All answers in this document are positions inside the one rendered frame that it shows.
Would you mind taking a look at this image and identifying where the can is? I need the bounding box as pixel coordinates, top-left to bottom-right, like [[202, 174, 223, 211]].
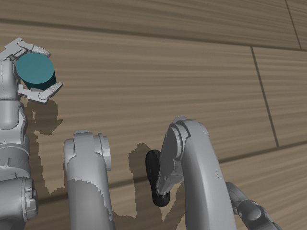
[[16, 53, 57, 91]]

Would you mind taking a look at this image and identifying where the left robot hand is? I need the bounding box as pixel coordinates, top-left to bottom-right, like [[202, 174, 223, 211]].
[[0, 37, 63, 105]]

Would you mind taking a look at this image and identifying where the left robot arm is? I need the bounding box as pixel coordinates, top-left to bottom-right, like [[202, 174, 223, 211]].
[[0, 100, 38, 230]]

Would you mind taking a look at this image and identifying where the right robot foot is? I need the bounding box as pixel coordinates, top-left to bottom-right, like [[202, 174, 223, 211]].
[[145, 149, 170, 207]]

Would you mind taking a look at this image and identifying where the right robot hand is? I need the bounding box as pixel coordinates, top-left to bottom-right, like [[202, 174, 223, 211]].
[[225, 182, 249, 215]]

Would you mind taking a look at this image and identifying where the right robot arm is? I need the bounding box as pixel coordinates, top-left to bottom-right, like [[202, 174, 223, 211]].
[[237, 200, 282, 230]]

